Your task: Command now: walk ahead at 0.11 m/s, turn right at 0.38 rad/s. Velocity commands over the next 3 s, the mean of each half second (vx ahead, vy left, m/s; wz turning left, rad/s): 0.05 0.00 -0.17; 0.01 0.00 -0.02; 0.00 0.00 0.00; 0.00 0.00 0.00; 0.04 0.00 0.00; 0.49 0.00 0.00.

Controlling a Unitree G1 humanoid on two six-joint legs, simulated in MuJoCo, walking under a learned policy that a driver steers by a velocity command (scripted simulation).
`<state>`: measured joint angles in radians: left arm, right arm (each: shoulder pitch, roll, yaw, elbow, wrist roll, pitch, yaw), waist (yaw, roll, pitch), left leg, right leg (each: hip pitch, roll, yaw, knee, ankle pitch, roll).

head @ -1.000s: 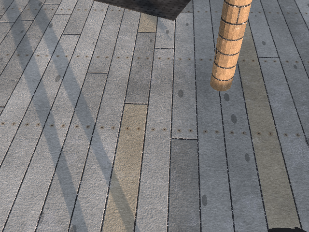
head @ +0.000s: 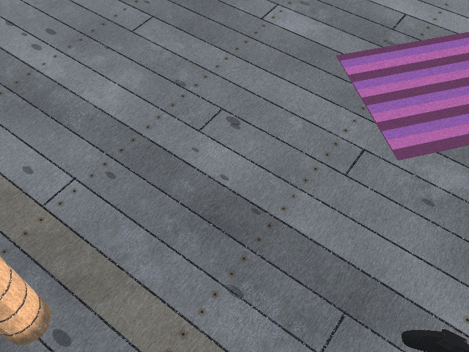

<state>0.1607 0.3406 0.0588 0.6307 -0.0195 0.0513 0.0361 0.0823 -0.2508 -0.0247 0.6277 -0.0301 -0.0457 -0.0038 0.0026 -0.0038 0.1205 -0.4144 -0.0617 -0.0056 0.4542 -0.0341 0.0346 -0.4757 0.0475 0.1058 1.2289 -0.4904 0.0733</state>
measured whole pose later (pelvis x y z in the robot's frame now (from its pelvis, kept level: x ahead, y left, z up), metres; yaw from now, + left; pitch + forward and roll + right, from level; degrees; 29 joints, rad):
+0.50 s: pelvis +0.06 -0.02 +0.01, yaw -2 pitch -1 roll +1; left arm 0.22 0.22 0.00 0.71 0.02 0.00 0.01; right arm 0.20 -0.24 -0.02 0.80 -0.02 -0.02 0.00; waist -0.02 0.00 0.02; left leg -0.31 -0.01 0.01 0.50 -0.17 0.00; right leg -0.22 0.03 0.04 0.56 -0.31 -0.02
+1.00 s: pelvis +0.10 -0.02 +0.01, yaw -2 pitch -1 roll +0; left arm 0.27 0.22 0.03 0.79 0.01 -0.01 0.03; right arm 0.12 -0.23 -0.03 0.95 0.00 0.01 -0.03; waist -0.01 0.00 0.02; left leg -0.27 0.00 0.00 0.52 -0.24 0.00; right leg -0.15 0.04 0.03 0.52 -0.35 -0.03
